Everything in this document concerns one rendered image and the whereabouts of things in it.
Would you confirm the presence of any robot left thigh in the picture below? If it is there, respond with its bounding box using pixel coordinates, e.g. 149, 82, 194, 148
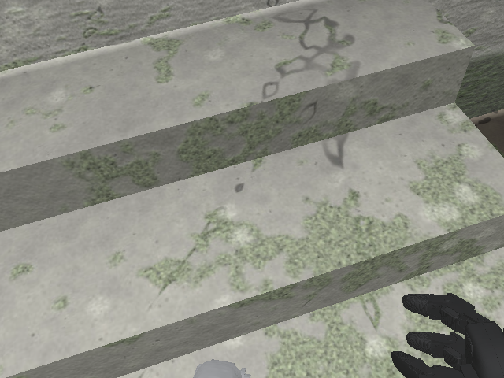
194, 359, 251, 378

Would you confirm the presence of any robot right hand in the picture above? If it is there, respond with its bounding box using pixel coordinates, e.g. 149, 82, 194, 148
391, 293, 504, 378

